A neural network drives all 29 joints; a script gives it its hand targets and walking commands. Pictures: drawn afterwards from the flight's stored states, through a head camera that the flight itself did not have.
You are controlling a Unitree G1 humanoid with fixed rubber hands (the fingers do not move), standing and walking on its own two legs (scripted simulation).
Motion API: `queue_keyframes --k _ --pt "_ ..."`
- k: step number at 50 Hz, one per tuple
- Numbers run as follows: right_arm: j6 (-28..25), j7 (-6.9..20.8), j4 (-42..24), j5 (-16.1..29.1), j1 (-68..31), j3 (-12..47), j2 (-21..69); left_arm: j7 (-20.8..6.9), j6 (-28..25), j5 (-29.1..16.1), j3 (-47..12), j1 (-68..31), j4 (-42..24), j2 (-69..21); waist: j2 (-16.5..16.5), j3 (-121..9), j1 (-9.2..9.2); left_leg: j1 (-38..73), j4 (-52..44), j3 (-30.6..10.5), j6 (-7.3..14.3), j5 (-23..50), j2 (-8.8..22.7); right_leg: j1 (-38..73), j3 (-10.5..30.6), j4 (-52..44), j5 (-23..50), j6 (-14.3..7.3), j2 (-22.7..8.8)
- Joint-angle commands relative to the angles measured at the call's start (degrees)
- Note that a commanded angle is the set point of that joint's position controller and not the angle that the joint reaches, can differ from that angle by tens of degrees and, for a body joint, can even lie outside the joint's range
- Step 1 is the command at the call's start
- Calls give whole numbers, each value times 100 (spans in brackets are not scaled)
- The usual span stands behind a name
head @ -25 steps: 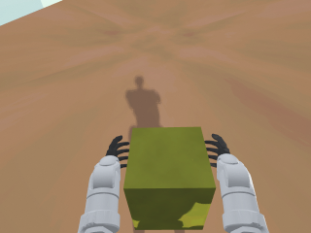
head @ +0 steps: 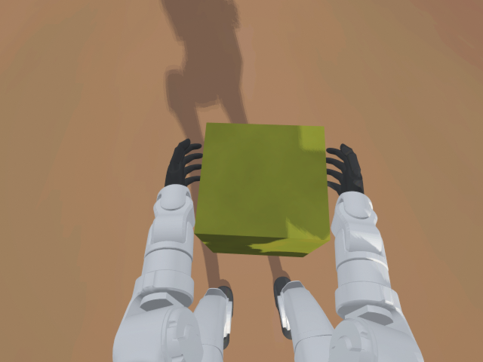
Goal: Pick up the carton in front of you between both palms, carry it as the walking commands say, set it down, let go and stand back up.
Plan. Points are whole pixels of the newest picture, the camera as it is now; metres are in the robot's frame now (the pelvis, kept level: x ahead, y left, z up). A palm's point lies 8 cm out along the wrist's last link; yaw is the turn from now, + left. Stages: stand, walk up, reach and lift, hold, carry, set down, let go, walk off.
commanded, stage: set down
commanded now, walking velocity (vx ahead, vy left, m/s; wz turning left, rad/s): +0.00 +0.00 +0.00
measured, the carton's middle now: (260, 198) +0.38 -0.03 -0.17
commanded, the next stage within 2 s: none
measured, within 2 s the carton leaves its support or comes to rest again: neither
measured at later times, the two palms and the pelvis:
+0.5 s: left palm (201, 174) +0.45 +0.10 -0.21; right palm (334, 187) +0.40 -0.19 -0.20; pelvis -0.02 +0.01 -0.13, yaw +1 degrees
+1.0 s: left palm (218, 174) +0.50 +0.07 -0.36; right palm (324, 193) +0.42 -0.21 -0.36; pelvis -0.05 +0.00 -0.25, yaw +1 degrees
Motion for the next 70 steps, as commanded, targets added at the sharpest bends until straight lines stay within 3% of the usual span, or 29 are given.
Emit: queue_keyframes --k 1,5,10,14,21,33,51,70 --pt "-500 1460 125 959 -3191 3553 4605 -1261 -492 -963 -3418 -2844 43 -4960 91 -5767 -79 1211 355 127 -66 2424 -429 1841 -324 721 2575 77 505" --pt "-333 1601 -78 1161 -3242 3838 4600 -1171 -306 -1230 -3908 -2988 -276 -5110 204 -6646 -213 1081 900 89 -161 2619 -432 722 -439 1212 2227 87 533" --pt "122 1834 268 1036 -3325 3432 4543 -1298 130 -1154 -3675 -3182 71 -5092 324 -6025 -334 -112 1175 218 -194 1345 -479 -328 -514 1535 1199 58 544" --pt "338 1891 517 947 -3657 3071 4490 -1348 308 -1053 -3302 -3491 431 -4999 360 -5732 -343 -922 1465 295 -174 832 -519 -908 -535 1841 822 52 545" --pt "315 1743 643 1001 -4303 2816 4356 -1244 221 -1062 -2940 -4081 853 -4786 290 -6187 -397 -1891 2224 398 -153 732 -641 -1595 -592 2575 891 143 581" --pt "362 1412 571 1375 -5530 2895 4192 -1058 230 -1408 -3037 -5392 1082 -4415 334 -7149 -538 -3005 3510 663 -171 278 -798 -2253 -770 3755 742 285 631" --pt "412 1285 666 1446 -7088 2236 3405 -922 267 -1547 -2549 -6917 1891 -3513 535 -6829 -815 -4305 4928 801 -101 -289 -783 -3348 -978 5088 360 321 536" --pt "178 1284 365 2166 -8362 2301 2499 -738 82 -2449 -3484 -8147 1921 -2791 981 -6827 -1303 -3940 6416 687 -74 488 -620 -4073 -1110 6403 951 357 336"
